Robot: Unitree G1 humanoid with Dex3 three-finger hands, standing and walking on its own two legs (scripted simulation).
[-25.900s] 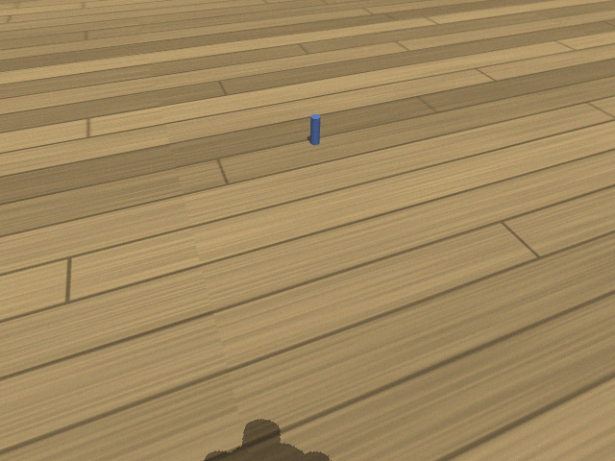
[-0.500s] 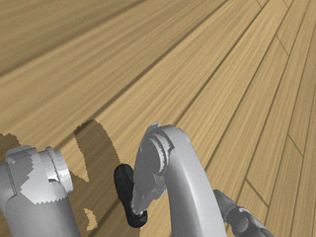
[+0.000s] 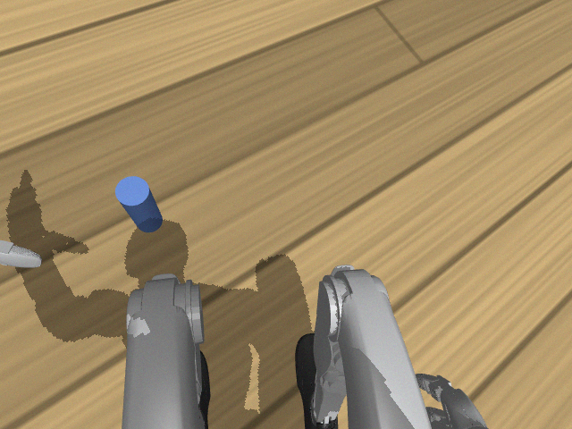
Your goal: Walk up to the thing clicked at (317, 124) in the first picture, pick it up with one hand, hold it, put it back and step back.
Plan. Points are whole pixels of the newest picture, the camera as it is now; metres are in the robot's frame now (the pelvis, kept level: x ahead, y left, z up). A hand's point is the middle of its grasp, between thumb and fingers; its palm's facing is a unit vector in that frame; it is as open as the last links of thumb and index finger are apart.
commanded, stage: home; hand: left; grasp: from the side
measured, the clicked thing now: (141, 207) +0.48 +0.25 -0.29
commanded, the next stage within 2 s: none
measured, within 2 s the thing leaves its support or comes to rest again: neither
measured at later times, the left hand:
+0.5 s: hand out of the picture +0.29 +0.27 +0.13, palm faces +0.22 -0.88 -0.42, open 17.2 cm
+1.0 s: hand out of the picture +0.23 +0.21 +0.30, palm faces +0.23 -0.92 -0.30, open 17.4 cm
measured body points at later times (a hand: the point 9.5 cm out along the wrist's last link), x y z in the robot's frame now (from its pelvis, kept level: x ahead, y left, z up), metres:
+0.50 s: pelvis +0.05 -0.01 +0.23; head +0.18 +0.03 +0.66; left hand +0.27 +0.32 +0.15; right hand +0.25 -0.25 +0.14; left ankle +0.09 +0.12 -0.34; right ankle +0.11 -0.12 -0.34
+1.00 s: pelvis +0.09 +0.01 +0.35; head +0.10 +0.01 +0.80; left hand +0.21 +0.26 +0.32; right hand +0.28 -0.20 +0.28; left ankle +0.09 +0.12 -0.34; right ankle +0.11 -0.12 -0.34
